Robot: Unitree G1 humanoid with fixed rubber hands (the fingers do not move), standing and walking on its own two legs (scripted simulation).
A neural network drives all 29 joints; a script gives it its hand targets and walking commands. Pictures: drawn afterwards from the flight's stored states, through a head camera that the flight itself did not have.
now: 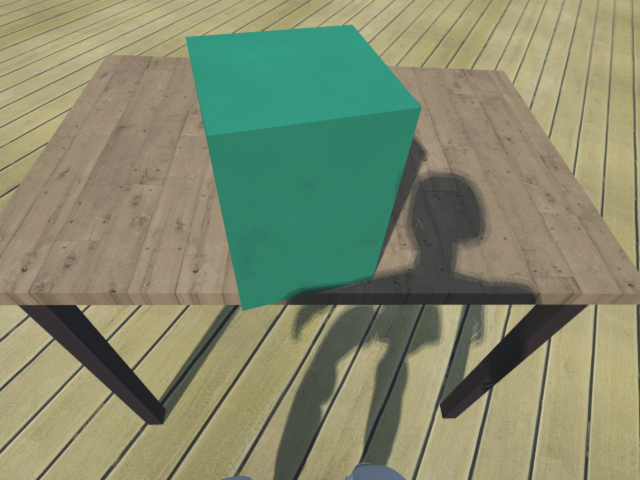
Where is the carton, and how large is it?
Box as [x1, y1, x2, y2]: [186, 25, 421, 310]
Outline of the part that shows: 352,25 186,37 242,310 372,278 421,107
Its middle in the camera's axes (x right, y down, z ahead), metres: -0.03 -0.07 +0.47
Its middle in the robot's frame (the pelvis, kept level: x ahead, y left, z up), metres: +0.43 +0.03 +0.15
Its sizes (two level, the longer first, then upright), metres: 0.183 0.172 0.270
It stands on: a table, 0.76 m high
